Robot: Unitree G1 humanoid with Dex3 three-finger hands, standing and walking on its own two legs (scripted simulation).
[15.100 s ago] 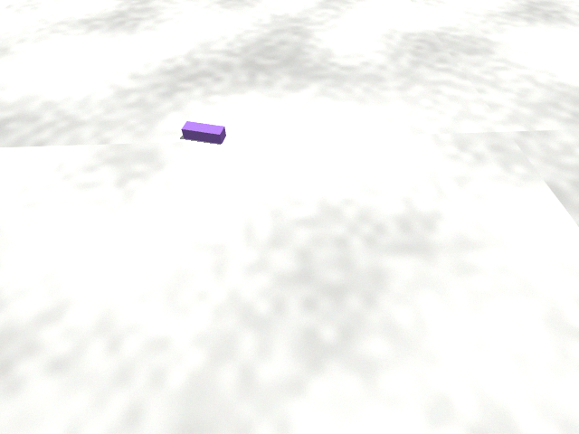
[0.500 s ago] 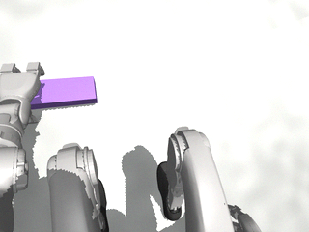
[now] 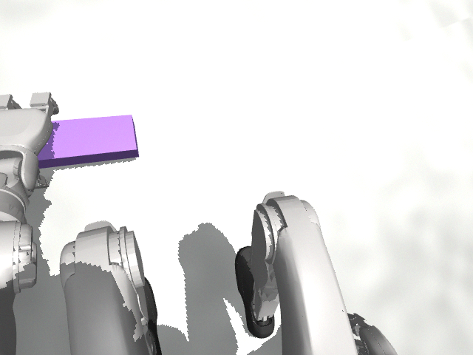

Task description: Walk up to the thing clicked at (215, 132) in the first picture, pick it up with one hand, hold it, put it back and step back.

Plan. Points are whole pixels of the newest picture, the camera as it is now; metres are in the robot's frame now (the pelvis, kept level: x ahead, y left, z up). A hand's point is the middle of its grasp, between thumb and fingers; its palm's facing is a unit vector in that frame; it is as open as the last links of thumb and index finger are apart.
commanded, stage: rise first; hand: left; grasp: from above
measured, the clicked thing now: (79, 142) +0.50 +0.24 -0.29
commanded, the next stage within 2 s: approach in 1.44 s
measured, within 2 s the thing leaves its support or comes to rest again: neither
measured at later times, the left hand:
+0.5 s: hand (32, 145) +0.46 +0.28 -0.18, palm faces -0.47 -0.05 -0.88, open 14.1 cm
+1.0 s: hand (28, 146) +0.46 +0.28 -0.17, palm faces -0.47 -0.04 -0.88, open 14.1 cm
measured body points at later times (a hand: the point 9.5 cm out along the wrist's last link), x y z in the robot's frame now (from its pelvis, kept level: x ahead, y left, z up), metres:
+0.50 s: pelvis +0.00 +0.00 +0.00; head +0.25 +0.07 +0.37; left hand +0.49 +0.28 -0.13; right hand +0.04 -0.27 -0.10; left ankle +0.07 +0.13 -0.29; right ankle +0.10 -0.13 -0.29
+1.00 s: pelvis +0.00 +0.00 +0.00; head +0.24 +0.07 +0.38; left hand +0.48 +0.28 -0.12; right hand +0.04 -0.27 -0.10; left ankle +0.07 +0.13 -0.29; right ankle +0.10 -0.13 -0.29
